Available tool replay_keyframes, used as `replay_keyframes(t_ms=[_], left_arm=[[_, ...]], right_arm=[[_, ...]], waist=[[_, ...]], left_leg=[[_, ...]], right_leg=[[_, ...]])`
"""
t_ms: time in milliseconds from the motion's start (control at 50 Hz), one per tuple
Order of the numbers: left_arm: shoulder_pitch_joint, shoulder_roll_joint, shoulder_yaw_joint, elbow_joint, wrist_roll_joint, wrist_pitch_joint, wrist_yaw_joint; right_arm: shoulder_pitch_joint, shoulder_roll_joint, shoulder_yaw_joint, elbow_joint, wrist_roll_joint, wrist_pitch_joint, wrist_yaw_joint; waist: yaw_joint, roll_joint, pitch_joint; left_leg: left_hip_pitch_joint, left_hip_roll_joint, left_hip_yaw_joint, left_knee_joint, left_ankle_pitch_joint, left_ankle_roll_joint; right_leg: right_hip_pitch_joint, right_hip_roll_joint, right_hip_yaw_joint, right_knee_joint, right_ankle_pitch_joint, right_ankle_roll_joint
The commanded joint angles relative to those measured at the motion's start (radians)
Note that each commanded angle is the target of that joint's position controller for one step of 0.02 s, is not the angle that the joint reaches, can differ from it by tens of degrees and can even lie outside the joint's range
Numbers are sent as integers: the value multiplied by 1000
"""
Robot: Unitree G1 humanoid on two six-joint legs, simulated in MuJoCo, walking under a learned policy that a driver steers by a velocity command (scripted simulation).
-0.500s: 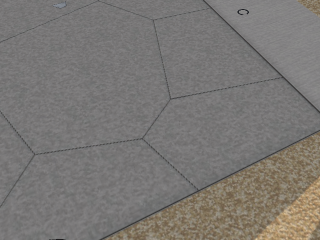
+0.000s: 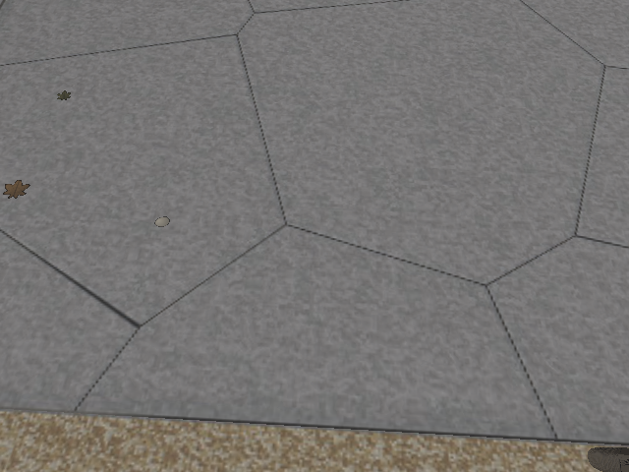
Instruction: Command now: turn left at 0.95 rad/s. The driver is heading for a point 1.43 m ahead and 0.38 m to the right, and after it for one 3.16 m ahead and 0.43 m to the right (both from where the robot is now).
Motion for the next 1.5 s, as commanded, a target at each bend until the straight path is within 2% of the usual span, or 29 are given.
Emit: replay_keyframes(t_ms=[20, 60, 100, 220, 320, 480, 520, 540, 560, 580, 620, 660, 720, 800, 900, 980, 1020, 1040, 1060, 1080, 1100, 1140, 1200, 1280, 1380, 1440, 1460, 1480, 1500], left_arm=[[-119, 98, 9, -139, 2, -35, 2], [-99, 107, 14, -120, 12, -26, 29], [-19, 116, 18, -76, 15, -12, 28], [33, 21, -32, -28, -3, 13, 14], [-31, 117, -13, -81, -24, 22, 11], [71, 60, -14, -90, -38, 27, -23], [133, 86, 3, -79, -27, 27, -20], [172, 208, 40, -91, -23, 25, -4], [196, 288, 54, -109, -2, 13, -5], [205, 233, 42, -118, 21, 0, -10], [108, 194, 36, -123, -14, -7, 0], [70, 166, 22, -137, -40, 13, 20], [85, 176, 24, -144, -29, 30, 35], [144, 182, 19, -136, -38, 15, 35], [161, 187, 13, -123, -35, -8, 30], [100, 152, -1, -151, -40, -8, 19], [69, 92, -22, -169, -35, -13, 12], [107, 12, -47, -162, -14, -21, 2], [124, -26, -64, -230, -47, -38, 9], [132, 48, -52, -212, -72, -42, 17], [90, 99, -40, -189, -53, -42, 17], [45, 68, -44, -180, -22, -61, 10], [-25, 5, -65, -212, -21, -86, -10], [-160, -19, -85, -264, -2, -121, -32], [-204, 29, -60, -264, -28, -139, -51], [115, 133, 2, -208, -38, -123, -16], [363, 197, 24, -173, -29, -103, 5], [388, 271, 31, -137, 1, -99, -13], [361, 165, 16, -133, -1, -98, -11]], right_arm=[[172, -236, -70, -37, -27, -56, -7], [58, -170, -50, -36, 19, -56, -24], [-23, -144, -30, -58, 0, -45, -42], [-5, -27, 33, 26, -40, -58, -49], [15, -135, 2, 78, -42, -60, -42], [-30, -121, -15, 81, -7, -30, -64], [-20, -107, -18, 93, 11, -32, -64], [-14, -78, -14, 70, -21, -43, -60], [-122, -30, 3, 7, -60, -56, -55], [-141, -58, -3, 10, -50, -66, -49], [-100, -72, -11, 42, -20, -70, -49], [-97, -74, -13, 49, -24, -69, -52], [-88, -58, -8, 63, -15, -74, -45], [-151, -76, -13, 53, 4, -111, -19], [-212, -77, -18, 41, 7, -183, -3], [-141, -94, -33, 48, 31, -208, -2], [22, -129, -55, 84, 35, -214, -11], [184, -170, -65, 103, 13, -216, -18], [303, -238, -71, 121, -29, -215, -6], [227, -209, -65, 117, -29, -215, 6], [216, -137, -45, 117, -17, -208, 2], [280, -91, -20, 150, -20, -194, -4], [322, -43, 13, 180, -11, -188, -2], [316, -63, 19, 181, 6, -172, -23], [372, -105, 21, 219, 32, -165, -34], [353, -127, 23, 221, -2, -155, -26], [345, -62, 43, 181, -37, -161, -25], [501, 92, 83, 144, 25, -178, -24], [408, -8, 60, 146, 72, -174, -35]], waist=[[-118, 146, -337], [-47, 74, -194], [0, 106, -206], [-19, 131, -222], [-70, 154, -75], [-23, 117, -166], [15, 80, -177], [2, -139, -193], [24, -317, -202], [62, -156, -261], [-3, -33, -203], [-19, -59, -192], [-15, -74, -197], [26, -138, -132], [51, -175, -68], [-2, -177, -57], [-91, -134, -105], [-144, -9, -235], [-129, 240, -310], [-105, 228, -186], [-118, 170, -82], [-118, 88, -14], [-83, 128, 38], [-90, 103, 68], [-70, 147, 7], [144, 173, -219], [236, 68, -415], [109, -363, -634], [139, -300, -475]], left_leg=[[527, 350, -544, -270, 575, 326], [368, 237, -438, -298, 364, 217], [260, 204, -346, -298, 457, 198], [180, 164, -184, -308, 395, 169], [188, 255, -258, -342, 201, 211], [383, 308, -159, -189, 640, 172], [302, 234, -55, -49, 511, 71], [71, 118, 52, 208, 212, -34], [-244, -68, 1, 415, -355, -104], [-295, -51, -130, 560, -398, -99], [-332, -12, -153, 559, -233, -91], [-289, -10, -153, 518, -131, -112], [-268, -49, -150, 439, -57, -137], [-268, -49, -168, 161, 23, -134], [-162, -64, -174, -55, 44, -123], [127, -66, -142, -163, 85, -109], [426, 0, -149, -224, 122, -70], [658, 153, -311, -233, -14, -2], [774, 378, -796, -376, -477, 139], [665, 422, -902, -426, -606, 165], [587, 372, -763, -418, -520, 143], [500, 273, -573, -428, -350, 137], [388, 209, -485, -485, -236, 164], [258, 176, -401, -525, 23, 191], [191, 198, -344, -497, 230, 133], [98, 126, -273, -12, 685, 49], [-91, 69, -247, 331, 396, 25], [-317, -12, -231, 658, -223, -1], [-437, 34, -212, 780, -167, 0]], right_leg=[[-442, 92, 224, 426, -81, -10], [-421, 64, 229, 270, 79, -25], [-305, 83, 192, 254, 176, -6], [-92, 33, 162, -12, 295, 19], [-154, 51, 139, -75, 155, -16], [-100, 82, 66, -236, 155, -50], [59, 111, 87, -462, 423, -105], [243, -56, 371, -509, 812, -195], [370, -246, 690, -505, 1168, -389], [403, -256, 664, -517, 1117, -443], [377, -142, 522, -503, 991, -341], [340, -87, 483, -509, 981, -301], [343, -45, 486, -506, 971, -290], [279, -20, 641, -661, 30, -303], [213, 7, 693, -645, 29, -296], [34, 39, 733, -597, 48, -262], [-135, 84, 680, -454, 40, -204], [-232, 168, 540, -160, -15, -159], [-458, 232, 418, 144, -78, -129], [-578, 137, 347, 298, 24, -109], [-609, 106, 316, 350, 108, -109], [-607, 82, 293, 353, 208, -124], [-598, 32, 227, 273, 269, -124], [-505, 45, 168, -14, 419, -53], [-74, 122, 155, -302, 541, -36], [423, 117, 146, -303, 416, -104], [744, -87, 353, -279, 176, -147], [925, -345, 913, -492, -228, -290], [806, -307, 991, -635, -357, -267]])
Next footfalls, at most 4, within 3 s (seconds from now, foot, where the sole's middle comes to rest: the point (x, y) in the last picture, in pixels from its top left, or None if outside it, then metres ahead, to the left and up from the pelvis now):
0.52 right None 0.06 -0.12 -0.76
1.04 left None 0.29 0.03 -0.76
1.46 right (544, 453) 0.44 -0.43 -0.76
1.88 left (456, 251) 0.92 -0.31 -0.76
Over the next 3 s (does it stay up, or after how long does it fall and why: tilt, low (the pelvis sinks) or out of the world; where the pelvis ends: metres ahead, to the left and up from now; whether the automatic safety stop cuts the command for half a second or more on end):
stays up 1.64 -0.24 0.01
